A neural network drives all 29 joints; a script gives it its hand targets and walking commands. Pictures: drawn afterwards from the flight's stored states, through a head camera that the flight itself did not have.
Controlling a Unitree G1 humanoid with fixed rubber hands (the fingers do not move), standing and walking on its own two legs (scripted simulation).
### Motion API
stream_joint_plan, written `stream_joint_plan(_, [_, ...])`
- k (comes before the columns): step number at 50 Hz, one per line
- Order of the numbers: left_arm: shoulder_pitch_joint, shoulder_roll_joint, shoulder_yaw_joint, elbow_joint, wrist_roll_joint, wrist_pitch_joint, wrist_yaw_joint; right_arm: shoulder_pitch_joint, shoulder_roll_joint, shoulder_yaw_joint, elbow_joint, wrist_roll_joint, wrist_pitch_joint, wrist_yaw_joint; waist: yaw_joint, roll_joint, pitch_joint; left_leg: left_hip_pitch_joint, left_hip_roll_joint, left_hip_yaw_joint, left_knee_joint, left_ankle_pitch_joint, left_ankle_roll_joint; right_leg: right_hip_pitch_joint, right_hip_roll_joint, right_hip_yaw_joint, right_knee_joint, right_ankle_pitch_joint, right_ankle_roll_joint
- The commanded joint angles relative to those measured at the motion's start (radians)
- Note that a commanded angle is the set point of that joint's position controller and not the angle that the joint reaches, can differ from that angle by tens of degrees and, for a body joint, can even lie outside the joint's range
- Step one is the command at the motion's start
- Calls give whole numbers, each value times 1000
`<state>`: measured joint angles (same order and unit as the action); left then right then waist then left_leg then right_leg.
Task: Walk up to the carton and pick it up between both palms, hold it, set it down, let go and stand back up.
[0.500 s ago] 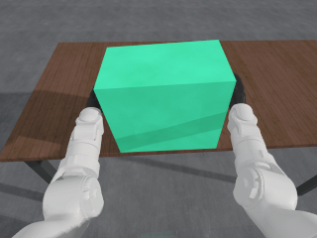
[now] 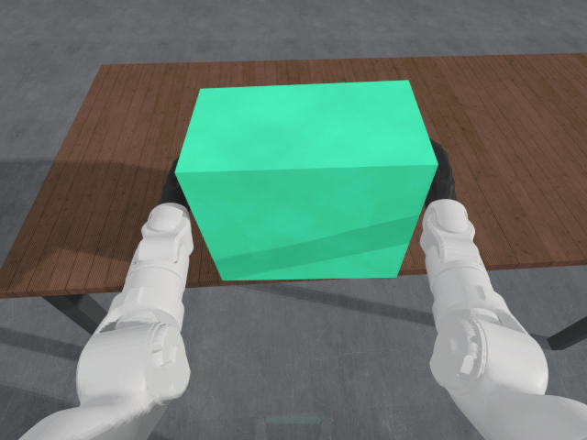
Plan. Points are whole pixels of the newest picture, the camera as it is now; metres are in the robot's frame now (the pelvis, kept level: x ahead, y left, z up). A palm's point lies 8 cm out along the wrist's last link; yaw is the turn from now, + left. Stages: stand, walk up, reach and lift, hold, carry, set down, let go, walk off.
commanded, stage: set down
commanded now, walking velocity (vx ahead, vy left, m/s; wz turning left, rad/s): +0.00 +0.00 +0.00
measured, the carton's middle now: (306, 190) +0.45 -0.02 +0.07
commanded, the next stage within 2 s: none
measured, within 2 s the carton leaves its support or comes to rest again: rests again in 0.14 s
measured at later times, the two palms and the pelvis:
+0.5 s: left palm (179, 207) +0.42 +0.17 +0.07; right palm (438, 205) +0.40 -0.21 +0.08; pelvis +0.00 +0.00 +0.00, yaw -1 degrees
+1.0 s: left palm (180, 209) +0.42 +0.17 +0.07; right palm (438, 209) +0.40 -0.21 +0.07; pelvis +0.00 +0.00 +0.00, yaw -1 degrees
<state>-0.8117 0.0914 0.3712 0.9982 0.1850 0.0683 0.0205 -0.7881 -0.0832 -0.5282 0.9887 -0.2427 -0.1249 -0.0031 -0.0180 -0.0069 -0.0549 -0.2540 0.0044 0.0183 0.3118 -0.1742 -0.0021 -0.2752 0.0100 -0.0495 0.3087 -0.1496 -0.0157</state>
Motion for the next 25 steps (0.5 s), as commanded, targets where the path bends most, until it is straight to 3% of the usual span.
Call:
stream_joint_plan(1, [-713, -432, -207, -214, -16, -111, -113, -595, 468, 296, -98, -18, -59, 160, 16, -8, -663, 119, -8, 60, 18, 364, -34, 398, -21, -38, 91, 624, 87])
stream_joint_plan(8, [-691, -444, -215, -185, -13, -123, -114, -566, 442, 274, -60, -32, -69, 159, -8, -1, -610, 175, 5, 53, 27, 389, -46, 319, -9, -48, 66, 554, 74])
stream_joint_plan(11, [-672, -421, -181, -156, 5, -129, -119, -560, 449, 279, -62, -41, -65, 157, 8, -31, -588, 131, -2, 61, 21, 339, -36, 348, -16, -44, 66, 545, 79])
stream_joint_plan(23, [-616, -434, -149, -130, 48, -144, -114, -527, 434, 236, -72, -70, -83, 169, 11, -14, -563, 161, 7, 62, 10, 332, -37, 285, -11, -54, 46, 457, 72])
stream_joint_plan(25, [-608, -430, -131, -113, 57, -147, -114, -538, 440, 243, -85, -74, -86, 173, 30, -23, -551, 142, 6, 67, 8, 308, -33, 293, -13, -47, 42, 430, 70])
